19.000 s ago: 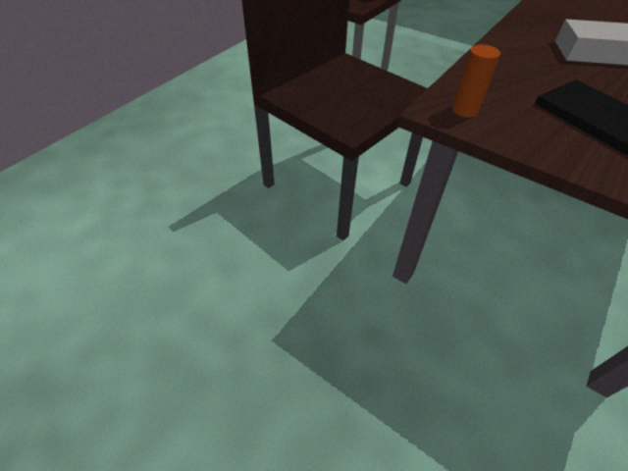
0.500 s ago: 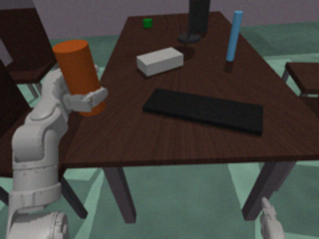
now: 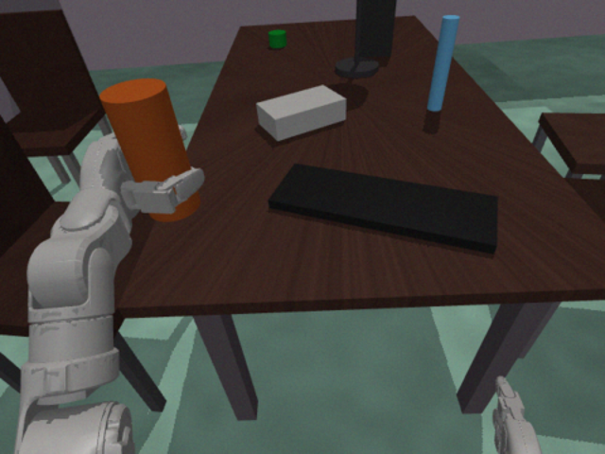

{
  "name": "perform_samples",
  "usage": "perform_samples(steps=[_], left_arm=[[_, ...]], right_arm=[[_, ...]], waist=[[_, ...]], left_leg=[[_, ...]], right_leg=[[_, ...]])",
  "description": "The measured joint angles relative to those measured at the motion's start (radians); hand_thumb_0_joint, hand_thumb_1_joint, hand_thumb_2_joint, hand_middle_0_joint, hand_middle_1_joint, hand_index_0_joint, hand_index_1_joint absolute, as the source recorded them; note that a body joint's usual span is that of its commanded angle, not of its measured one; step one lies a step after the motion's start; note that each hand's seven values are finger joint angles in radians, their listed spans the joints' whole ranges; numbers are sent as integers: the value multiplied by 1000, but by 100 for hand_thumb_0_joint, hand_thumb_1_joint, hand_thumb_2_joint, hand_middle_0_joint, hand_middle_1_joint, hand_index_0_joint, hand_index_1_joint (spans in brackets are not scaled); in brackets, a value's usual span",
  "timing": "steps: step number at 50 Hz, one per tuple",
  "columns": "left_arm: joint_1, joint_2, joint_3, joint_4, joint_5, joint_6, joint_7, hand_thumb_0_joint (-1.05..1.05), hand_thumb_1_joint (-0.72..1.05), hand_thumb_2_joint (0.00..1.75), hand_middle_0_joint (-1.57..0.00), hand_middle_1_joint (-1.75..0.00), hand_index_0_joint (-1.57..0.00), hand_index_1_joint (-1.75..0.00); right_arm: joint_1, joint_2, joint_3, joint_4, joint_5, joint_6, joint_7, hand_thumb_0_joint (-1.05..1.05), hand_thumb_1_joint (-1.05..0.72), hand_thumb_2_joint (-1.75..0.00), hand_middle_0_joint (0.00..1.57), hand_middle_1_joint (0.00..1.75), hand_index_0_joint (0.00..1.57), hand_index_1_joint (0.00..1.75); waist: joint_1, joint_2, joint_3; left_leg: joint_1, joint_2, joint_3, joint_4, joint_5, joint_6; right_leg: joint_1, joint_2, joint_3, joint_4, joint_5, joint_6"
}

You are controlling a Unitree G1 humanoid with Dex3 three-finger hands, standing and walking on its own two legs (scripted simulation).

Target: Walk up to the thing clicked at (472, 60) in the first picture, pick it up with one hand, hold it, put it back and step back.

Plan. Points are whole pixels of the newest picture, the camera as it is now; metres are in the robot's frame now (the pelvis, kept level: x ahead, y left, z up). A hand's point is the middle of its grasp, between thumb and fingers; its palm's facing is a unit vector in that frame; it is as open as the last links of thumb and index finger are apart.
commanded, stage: crouch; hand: left
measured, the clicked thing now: (156, 154) +0.35 +0.18 +0.27
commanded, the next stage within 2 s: lower in 1.12 s
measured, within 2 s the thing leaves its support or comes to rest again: rests again in 1.98 s
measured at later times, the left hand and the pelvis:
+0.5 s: hand (182, 201) +0.42 +0.20 +0.15, palm faces +0.22 -0.97 -0.01, open 8.8 cm; pelvis +0.00 +0.00 +0.00, yaw -1 degrees
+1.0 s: hand (184, 207) +0.46 +0.22 +0.11, palm faces +0.23 -0.97 -0.01, open 8.9 cm; pelvis +0.01 +0.01 -0.01, yaw -2 degrees
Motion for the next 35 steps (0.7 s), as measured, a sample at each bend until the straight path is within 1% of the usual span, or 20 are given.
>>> perform_samples(steps=[3, 6, 13, 19, 22, 25, 31, 35], left_arm=[[-1, 0, -8, 33, 6, -25, 1, 1, -29, 117, -78, -107, -80, -108], [-22, 14, -12, 99, 18, -68, -3, 1, -28, 116, -78, -107, -80, -108], [-84, 56, -2, 319, 48, -215, -17, 1, -28, 116, -78, -108, -79, -108], [-91, 76, 6, 456, 59, -359, -35, 1, -28, 116, -78, -107, -79, -108], [-89, 83, 8, 514, 68, -431, -40, 1, -28, 116, -77, -108, -79, -108], [-87, 87, 17, 563, 69, -495, -43, 1, -28, 116, -77, -108, -79, -108], [-87, 101, 23, 644, 79, -601, -55, 1, -28, 116, -77, -108, -79, -109], [-100, 111, 26, 695, 75, -660, -65, 1, -28, 116, -77, -108, -79, -109]], right_arm=[[-5, 1, 10, 17, -3, -4, -7, -1, 53, -5, 5, 5, 5, 5], [-17, 4, 18, 35, -11, -11, -18, -1, 54, -5, 5, 5, 5, 5], [-35, 2, 27, 57, -24, -37, -37, -1, 54, -5, 5, 5, 5, 5], [-29, -5, 28, 51, -29, -46, -32, -1, 54, -5, 5, 5, 5, 5], [-29, -6, 29, 44, -31, -46, -26, -1, 54, -5, 5, 5, 5, 5], [-32, -6, 30, 35, -34, -43, -19, -1, 53, -5, 5, 5, 5, 5], [-31, -3, 40, 16, -40, -27, -8, -1, 53, -5, 5, 5, 5, 5], [-32, 3, 48, 16, -44, -12, -2, -1, 53, -5, 5, 5, 5, 5]], waist=[[-1, -10, 11], [-10, -21, 24], [-37, -46, 36], [-56, -54, 37], [-60, -56, 36], [-64, -57, 35], [-68, -61, 32], [-70, -64, 32]], left_leg=[[-7, -1, -5, 0, 4, -1], [-19, 0, -9, 2, 9, -3], [-61, 8, -5, 12, 11, -6], [-87, 15, 3, 23, 4, -4], [-97, 18, 8, 28, -1, -3], [-106, 20, 10, 34, -6, -2], [-123, 22, 11, 42, -14, 0], [-136, 22, 10, 46, -18, 2]], right_leg=[[-8, 0, -5, 5, 0, -1], [-20, 1, -9, 11, 0, -3], [-67, 9, -3, 26, 4, -6], [-91, 14, 5, 25, 7, -4], [-101, 16, 11, 25, 7, -3], [-109, 18, 14, 23, 7, -2], [-120, 20, 15, 18, 7, 1], [-130, 20, 14, 16, 6, 1]])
